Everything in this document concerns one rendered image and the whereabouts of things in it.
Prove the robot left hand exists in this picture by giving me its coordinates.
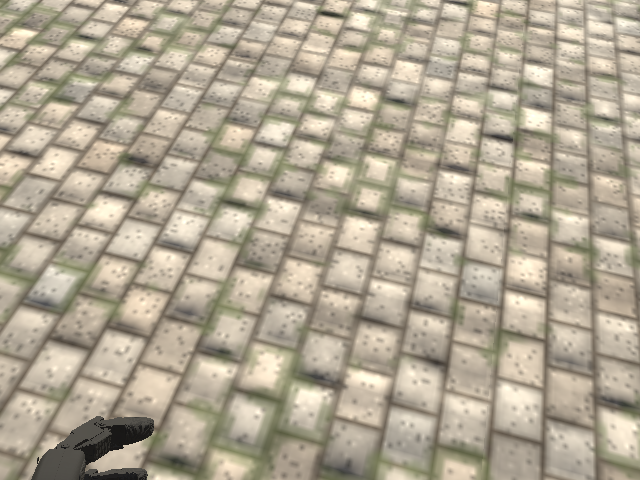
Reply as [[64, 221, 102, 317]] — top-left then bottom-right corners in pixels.
[[31, 416, 154, 480]]

